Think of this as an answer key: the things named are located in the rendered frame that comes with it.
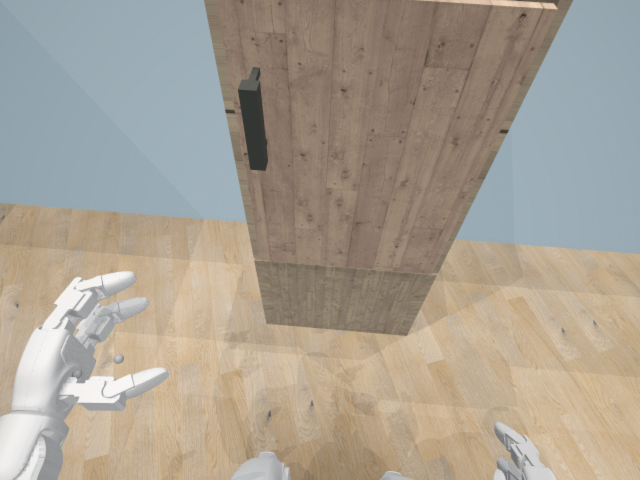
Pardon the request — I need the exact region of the left robot shin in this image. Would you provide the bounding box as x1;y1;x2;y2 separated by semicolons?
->
258;452;278;460

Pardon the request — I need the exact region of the robot left forearm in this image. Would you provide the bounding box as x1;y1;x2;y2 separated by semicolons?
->
0;411;69;480

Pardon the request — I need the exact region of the left robot hand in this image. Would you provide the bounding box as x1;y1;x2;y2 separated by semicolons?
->
11;271;169;420

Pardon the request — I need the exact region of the right robot hand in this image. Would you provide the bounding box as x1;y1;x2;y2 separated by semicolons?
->
493;422;557;480

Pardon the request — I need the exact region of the cupboard door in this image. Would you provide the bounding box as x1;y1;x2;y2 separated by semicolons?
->
216;0;558;274

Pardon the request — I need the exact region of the left robot thigh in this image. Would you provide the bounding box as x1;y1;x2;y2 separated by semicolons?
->
230;457;290;480

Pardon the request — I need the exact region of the handle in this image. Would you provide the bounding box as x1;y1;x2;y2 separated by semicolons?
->
238;67;268;171

